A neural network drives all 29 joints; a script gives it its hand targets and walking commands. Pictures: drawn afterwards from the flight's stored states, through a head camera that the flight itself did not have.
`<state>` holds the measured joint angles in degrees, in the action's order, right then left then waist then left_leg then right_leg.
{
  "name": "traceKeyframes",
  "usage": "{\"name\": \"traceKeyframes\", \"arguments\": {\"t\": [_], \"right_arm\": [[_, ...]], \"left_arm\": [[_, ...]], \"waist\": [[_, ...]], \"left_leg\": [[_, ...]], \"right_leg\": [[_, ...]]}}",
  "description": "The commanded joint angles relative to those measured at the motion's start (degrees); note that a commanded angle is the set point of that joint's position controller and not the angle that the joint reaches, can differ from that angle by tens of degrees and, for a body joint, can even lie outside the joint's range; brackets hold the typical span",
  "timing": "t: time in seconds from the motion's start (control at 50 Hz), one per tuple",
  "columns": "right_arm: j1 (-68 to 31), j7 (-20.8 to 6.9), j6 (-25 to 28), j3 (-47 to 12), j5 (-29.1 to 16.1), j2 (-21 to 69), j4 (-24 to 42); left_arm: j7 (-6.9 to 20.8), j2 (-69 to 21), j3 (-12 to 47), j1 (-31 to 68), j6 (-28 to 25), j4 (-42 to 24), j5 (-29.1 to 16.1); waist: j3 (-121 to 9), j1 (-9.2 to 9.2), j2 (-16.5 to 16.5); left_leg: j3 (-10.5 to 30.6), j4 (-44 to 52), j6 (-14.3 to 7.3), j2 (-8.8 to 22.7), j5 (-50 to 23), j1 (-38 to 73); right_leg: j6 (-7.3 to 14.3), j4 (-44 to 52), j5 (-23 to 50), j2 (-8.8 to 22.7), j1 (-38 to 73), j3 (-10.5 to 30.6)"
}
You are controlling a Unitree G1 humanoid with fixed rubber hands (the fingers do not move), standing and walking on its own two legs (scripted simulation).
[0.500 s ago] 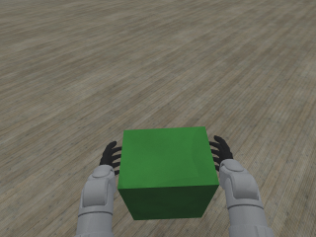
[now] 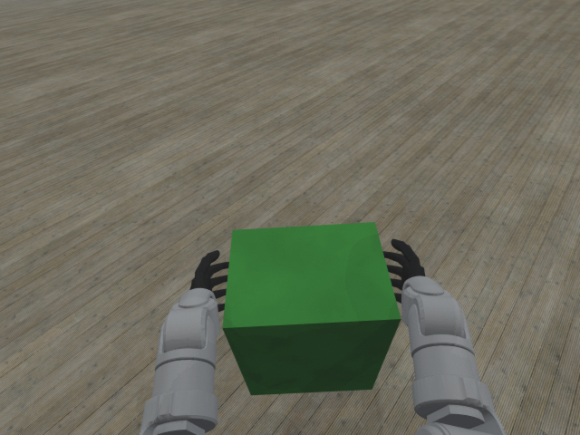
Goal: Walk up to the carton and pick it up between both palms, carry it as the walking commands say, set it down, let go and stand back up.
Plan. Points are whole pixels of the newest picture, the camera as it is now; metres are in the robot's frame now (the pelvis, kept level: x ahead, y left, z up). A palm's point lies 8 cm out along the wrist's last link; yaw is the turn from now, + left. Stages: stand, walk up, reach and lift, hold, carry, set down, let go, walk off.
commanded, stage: set down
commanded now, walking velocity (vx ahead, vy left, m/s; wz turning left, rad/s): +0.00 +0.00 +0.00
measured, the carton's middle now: (307, 316) +0.30 +0.00 -0.04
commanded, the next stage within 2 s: none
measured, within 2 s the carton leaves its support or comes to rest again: neither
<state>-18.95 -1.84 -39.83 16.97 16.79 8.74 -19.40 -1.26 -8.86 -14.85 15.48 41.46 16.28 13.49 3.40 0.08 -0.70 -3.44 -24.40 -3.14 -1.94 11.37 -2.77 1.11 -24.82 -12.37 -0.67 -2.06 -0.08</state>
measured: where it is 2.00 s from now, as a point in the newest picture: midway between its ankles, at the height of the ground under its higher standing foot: outside the picture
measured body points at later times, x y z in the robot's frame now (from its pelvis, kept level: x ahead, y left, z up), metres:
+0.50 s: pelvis +0.02 -0.03 -0.01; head +0.04 -0.03 +0.44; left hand +0.32 +0.14 -0.02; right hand +0.34 -0.17 -0.02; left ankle +0.04 +0.08 -0.74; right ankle +0.03 -0.11 -0.74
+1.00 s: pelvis -0.02 +0.01 -0.07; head +0.11 +0.00 +0.36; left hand +0.32 +0.16 -0.12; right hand +0.34 -0.15 -0.12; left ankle +0.04 +0.08 -0.74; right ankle +0.03 -0.11 -0.74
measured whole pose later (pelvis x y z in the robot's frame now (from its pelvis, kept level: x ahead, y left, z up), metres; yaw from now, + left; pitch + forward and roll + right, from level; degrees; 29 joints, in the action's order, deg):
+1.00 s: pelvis -0.02 +0.01 -0.07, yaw +0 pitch +22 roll +0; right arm -24.6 -1.3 -9.9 20.8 13.5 7.3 -31.6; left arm -2.3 -9.5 -19.6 20.5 12.6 26.1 12.5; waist -6.8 0.2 -0.9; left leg -3.6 -53.2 -3.7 -2.0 18.4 -57.3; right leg 0.2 -54.1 -20.0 -0.4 -56.6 0.4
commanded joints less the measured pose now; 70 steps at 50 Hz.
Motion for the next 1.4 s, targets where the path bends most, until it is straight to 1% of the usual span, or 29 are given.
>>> {"name": "traceKeyframes", "arguments": {"t": [0.0, 0.08, 0.14, 0.16, 0.28, 0.3, 0.32, 0.4, 0.42, 0.44, 0.46, 0.54, 0.56, 0.6, 0.62, 0.76, 0.88, 0.94, 0.96, 0.98, 1.0, 1.06, 1.08, 1.1, 1.12, 1.14, 1.16, 1.28, 1.38], "right_arm": [[-31.80, -14.02, 3.69, -27.74, -12.41, 49.08, -1.52], [-31.31, -13.44, 3.40, -21.46, -7.07, 46.57, -5.85], [-30.44, -13.07, 6.49, -16.96, -6.06, 47.20, -10.10], [-28.40, -12.18, 6.99, -21.77, -6.37, 50.08, -8.72], [-28.14, -9.63, 10.35, -17.56, -3.78, 49.15, -8.84], [-28.44, -9.49, 10.96, -17.74, -4.65, 50.02, -9.03], [-26.06, -9.33, 12.11, -19.14, -5.36, 50.81, -9.01], [-21.32, -8.73, 16.78, -26.07, -7.61, 53.59, -3.37], [-20.13, -8.63, 17.54, -26.53, -9.45, 54.88, -7.01], [-16.76, -7.87, 18.40, -24.09, -7.30, 52.67, -7.59], [-20.97, -7.10, 18.92, -28.25, -8.98, 56.08, -3.48], [-17.61, -7.47, 20.37, -22.40, -6.16, 51.49, -13.17], [-20.31, -7.20, 21.16, -16.48, -1.26, 45.57, -13.45], [-17.30, -6.77, 21.63, -18.50, -2.62, 49.81, -15.65], [-19.82, -6.68, 23.39, -18.56, -2.97, 50.20, -14.01], [-24.30, -6.63, 28.74, -20.16, -3.49, 45.37, -14.49], [-28.02, -8.24, 31.86, -27.26, -9.96, 47.51, -12.22], [-28.56, -9.47, 30.28, -22.92, -6.12, 42.09, -13.36], [-32.77, -9.78, 29.38, -21.43, -5.18, 42.04, -16.08], [-29.75, -9.80, 28.62, -22.24, -3.74, 45.23, -15.17], [-30.53, -9.94, 27.86, -19.44, -3.49, 45.05, -16.53], [-35.88, -11.99, 27.69, -20.57, -5.44, 46.68, -15.47], [-36.23, -12.55, 28.00, -21.86, -6.48, 47.03, -15.08], [-39.01, -12.63, 27.64, -21.65, -7.21, 47.65, -14.95], [-39.81, -12.95, 27.33, -22.32, -7.44, 47.27, -13.64], [-42.85, -13.19, 27.26, -21.00, -8.17, 44.99, -14.45], [-41.54, -13.29, 26.57, -19.80, -5.96, 45.27, -17.17], [-38.50, -11.17, 26.31, -20.73, -6.86, 47.93, -16.97], [-41.14, -8.87, 27.39, -24.58, -8.80, 49.74, -17.36]], "left_arm": [[11.97, -53.01, 26.47, 35.02, -2.73, -0.73, -10.27], [13.36, -49.44, 17.49, 31.46, -4.50, 7.33, -4.74], [14.23, -49.51, 17.94, 36.94, -6.50, 7.25, -5.12], [14.15, -50.32, 18.99, 33.58, -7.62, 6.31, -4.74], [13.97, -43.93, 16.72, 34.80, -11.81, 7.71, -3.35], [14.35, -44.24, 15.34, 33.74, -12.40, 9.80, -2.79], [14.52, -45.96, 17.84, 33.10, -13.12, 10.11, -3.82], [14.69, -43.82, 22.36, 28.49, -18.60, 2.91, -4.27], [14.84, -44.68, 24.99, 29.98, -19.50, 3.12, -6.53], [14.58, -40.98, 25.02, 28.12, -20.40, 0.65, -6.46], [14.64, -40.69, 23.82, 27.32, -21.14, 2.01, -6.20], [14.38, -39.55, 19.29, 25.72, -22.17, 8.14, -2.21], [14.33, -37.74, 14.49, 28.22, -22.80, 11.67, -0.73], [14.10, -39.17, 17.98, 27.78, -24.15, 8.91, -0.91], [13.77, -38.79, 19.32, 30.77, -25.41, 8.22, -1.83], [11.91, -39.20, 19.47, 32.30, -30.53, 9.52, -2.53], [8.97, -44.96, 29.03, 35.85, -33.01, 3.97, -7.54], [8.54, -46.65, 26.50, 34.06, -30.78, 11.33, -4.87], [8.17, -45.60, 24.81, 35.74, -31.00, 11.06, -4.07], [8.71, -46.58, 26.59, 41.18, -30.53, 7.25, -5.76], [8.51, -47.80, 26.91, 39.69, -29.56, 9.52, -4.90], [8.42, -49.29, 26.48, 42.51, -28.87, 9.69, -4.58], [8.97, -52.20, 29.94, 46.96, -28.98, 7.61, -8.58], [8.42, -48.55, 26.13, 43.34, -29.06, 9.98, -5.21], [8.47, -51.04, 25.91, 44.07, -28.54, 12.63, -5.99], [8.21, -50.18, 23.60, 40.57, -27.63, 16.72, -3.25], [7.97, -50.38, 21.97, 42.32, -27.76, 14.73, -2.87], [9.67, -49.62, 24.35, 46.59, -28.08, 12.47, -5.65], [10.73, -45.01, 24.65, 49.49, -29.88, 12.89, -7.22]], "waist": [[-14.86, -0.56, -3.15], [-6.80, -1.70, 2.97], [-9.58, 1.68, -2.84], [-12.18, -3.60, 0.29], [-14.21, 0.17, 3.19], [-13.95, -2.58, 0.98], [-14.15, 1.17, 2.27], [-27.30, -1.97, 4.78], [-26.67, -2.91, -0.35], [-27.48, -0.59, 0.42], [-31.62, -4.64, 4.54], [-16.93, -4.86, -0.09], [-16.54, 0.78, 4.99], [-20.24, -1.91, 2.31], [-24.99, 0.31, 1.56], [-31.04, -0.92, 2.39], [-48.98, -1.17, -3.64], [-41.11, 2.84, -1.13], [-37.53, 0.61, -1.16], [-39.12, 2.97, 2.39], [-37.57, 3.98, -1.32], [-43.08, 1.63, -1.84], [-44.56, 5.15, 0.28], [-44.83, 0.36, -2.34], [-46.74, 1.65, -0.53], [-39.77, -1.18, -4.34], [-40.33, -0.67, 0.67], [-47.39, 1.92, 0.98], [-53.11, -0.17, 2.25]], "left_leg": [[10.74, 5.43, 2.50, 1.11, -0.86, 3.25], [9.06, 4.61, 0.60, 0.63, 2.21, 2.04], [8.60, 3.86, 1.59, 0.60, 2.47, 0.46], [8.44, 2.45, 0.74, -0.31, -4.91, -2.22], [8.53, -1.73, -0.14, -0.11, -3.09, -2.85], [7.60, -2.56, -0.38, -0.57, -1.14, -6.52], [7.86, -3.49, -0.19, -0.42, -4.76, -7.68], [7.62, -6.52, 0.50, -2.88, -17.30, -8.25], [8.07, -5.98, -0.05, -2.45, -18.21, -8.72], [7.68, -6.00, 0.53, -2.86, -16.27, -13.08], [8.65, -7.08, -0.92, -2.24, -14.43, -15.31], [8.06, -7.84, -0.44, -2.70, -5.36, -19.21], [8.46, -8.97, -0.46, -1.67, -3.12, -19.78], [8.87, -9.91, 0.10, -2.30, -9.69, -20.37], [9.41, -10.65, 0.04, -2.04, -10.45, -21.10], [9.62, -17.31, 0.74, -2.36, -8.56, -25.58], [12.44, -23.73, 3.53, -2.02, -22.71, -18.64], [14.60, -23.80, 4.41, -1.37, -6.41, -25.48], [13.66, -25.07, 3.37, -2.07, 3.69, -30.74], [13.49, -24.41, 3.35, -2.25, 3.77, -31.62], [13.85, -24.50, 3.79, -2.07, 5.35, -33.11], [14.83, -25.43, 4.51, -2.02, 6.94, -31.64], [16.39, -25.81, 4.84, -1.49, 3.98, -27.83], [15.63, -26.54, 5.41, -1.79, 4.04, -31.46], [12.39, -29.47, 3.98, -3.31, 4.00, -34.94], [14.25, -28.11, 4.26, -3.03, 6.00, -34.79], [16.18, -28.84, 3.69, -2.36, 7.07, -34.83], [9.27, -35.63, 3.05, -4.31, -2.29, -43.56], [8.59, -41.01, 2.95, -5.40, -1.76, -53.21]], "right_leg": [[3.08, 3.26, 0.84, -1.60, 0.31, 6.79], [2.25, 4.61, -3.92, -1.97, -8.88, 5.06], [2.53, 3.77, -2.23, -1.41, -7.56, 6.41], [2.22, 3.50, 5.19, -0.98, -0.39, 7.35], [1.09, 0.71, 4.16, -2.16, -7.81, 6.59], [1.04, 0.17, 1.65, -1.12, -7.13, 7.16], [1.38, 0.14, 7.27, -1.17, -5.04, 7.82], [-1.00, -3.61, 29.36, -1.50, -2.54, 9.36], [-0.62, -4.82, 30.08, -1.06, -2.29, 10.00], [-0.42, -5.41, 31.25, -0.72, 0.78, 9.97], [-1.73, -6.77, 31.85, -0.73, 1.69, 10.88], [0.04, -5.70, 10.98, -1.84, -12.87, 9.84], [-0.77, -5.76, 9.06, -3.16, -20.61, 7.22], [0.10, -8.36, 15.80, -2.99, -15.02, 8.68], [-0.20, -9.93, 16.48, -3.09, -14.73, 8.67], [0.50, -16.47, 10.26, -3.47, -27.31, 6.93], [0.95, -25.67, 10.72, -5.45, -41.88, 5.23], [1.35, -27.21, -0.21, -4.98, -50.00, 4.23], [1.65, -27.77, -7.01, -4.42, -51.39, 5.32], [1.39, -27.62, -4.95, -5.31, -48.84, 4.53], [1.96, -28.55, -4.53, -4.77, -50.78, 4.96], [1.63, -32.12, -5.19, -5.57, -51.75, 4.74], [1.57, -31.89, -3.58, -6.89, -54.53, 3.32], [0.95, -33.55, -3.66, -5.88, -55.05, 3.66], [0.74, -33.93, -3.29, -6.77, -53.61, 3.71], [1.30, -34.31, -6.31, -5.41, -60.49, 4.82], [0.85, -35.23, -8.40, -6.28, -63.19, 3.55], [0.06, -36.01, 0.57, -6.88, -57.87, 4.05], [-0.52, -40.34, 0.98, -6.40, -61.12, 4.23]]}}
